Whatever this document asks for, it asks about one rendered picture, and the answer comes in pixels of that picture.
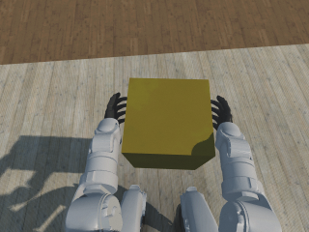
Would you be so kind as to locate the robot left upper arm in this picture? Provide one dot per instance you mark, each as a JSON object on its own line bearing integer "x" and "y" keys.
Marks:
{"x": 96, "y": 213}

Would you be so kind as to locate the robot right upper arm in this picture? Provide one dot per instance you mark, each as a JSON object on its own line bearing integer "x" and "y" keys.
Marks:
{"x": 240, "y": 216}

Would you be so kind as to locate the left robot forearm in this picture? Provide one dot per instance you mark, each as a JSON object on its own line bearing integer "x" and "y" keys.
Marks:
{"x": 100, "y": 175}

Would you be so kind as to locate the robot left thigh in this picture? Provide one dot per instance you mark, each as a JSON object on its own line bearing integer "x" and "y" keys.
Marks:
{"x": 133, "y": 208}

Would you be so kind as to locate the robot right thigh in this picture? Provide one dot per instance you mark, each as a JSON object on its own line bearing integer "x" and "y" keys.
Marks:
{"x": 196, "y": 210}

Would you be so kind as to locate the carton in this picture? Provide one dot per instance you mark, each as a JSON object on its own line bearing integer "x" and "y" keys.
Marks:
{"x": 168, "y": 123}

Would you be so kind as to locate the robot thigh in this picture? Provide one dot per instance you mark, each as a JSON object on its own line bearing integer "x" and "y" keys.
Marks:
{"x": 196, "y": 210}
{"x": 133, "y": 208}

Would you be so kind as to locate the right robot forearm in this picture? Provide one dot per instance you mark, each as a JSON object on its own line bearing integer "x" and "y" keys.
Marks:
{"x": 240, "y": 180}

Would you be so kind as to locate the robot left hand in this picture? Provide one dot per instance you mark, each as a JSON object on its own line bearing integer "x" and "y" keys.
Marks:
{"x": 112, "y": 108}

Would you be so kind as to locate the robot right hand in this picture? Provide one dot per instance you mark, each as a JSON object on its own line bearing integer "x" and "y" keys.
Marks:
{"x": 224, "y": 112}

